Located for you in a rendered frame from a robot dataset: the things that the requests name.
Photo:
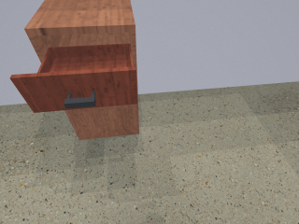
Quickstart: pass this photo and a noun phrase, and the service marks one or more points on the drawer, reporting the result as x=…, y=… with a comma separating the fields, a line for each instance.
x=106, y=69

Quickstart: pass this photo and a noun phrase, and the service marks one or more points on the cabinet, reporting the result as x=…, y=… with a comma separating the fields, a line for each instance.
x=72, y=23

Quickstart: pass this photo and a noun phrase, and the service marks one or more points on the handle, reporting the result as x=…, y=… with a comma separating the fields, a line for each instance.
x=79, y=102

